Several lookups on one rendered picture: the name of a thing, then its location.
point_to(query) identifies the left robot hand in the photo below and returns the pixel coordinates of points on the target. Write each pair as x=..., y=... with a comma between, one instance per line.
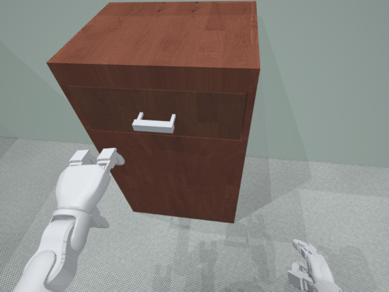
x=82, y=185

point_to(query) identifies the drawer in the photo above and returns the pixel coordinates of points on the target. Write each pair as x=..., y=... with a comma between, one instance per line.
x=198, y=113

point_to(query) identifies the handle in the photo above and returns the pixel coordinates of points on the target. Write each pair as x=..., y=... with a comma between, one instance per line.
x=153, y=125

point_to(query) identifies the right robot hand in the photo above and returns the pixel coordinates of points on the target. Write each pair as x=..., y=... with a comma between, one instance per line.
x=303, y=276

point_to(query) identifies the cabinet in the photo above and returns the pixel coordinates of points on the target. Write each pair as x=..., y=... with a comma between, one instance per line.
x=196, y=46

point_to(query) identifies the left robot forearm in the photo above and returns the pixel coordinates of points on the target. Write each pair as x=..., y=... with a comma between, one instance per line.
x=53, y=267

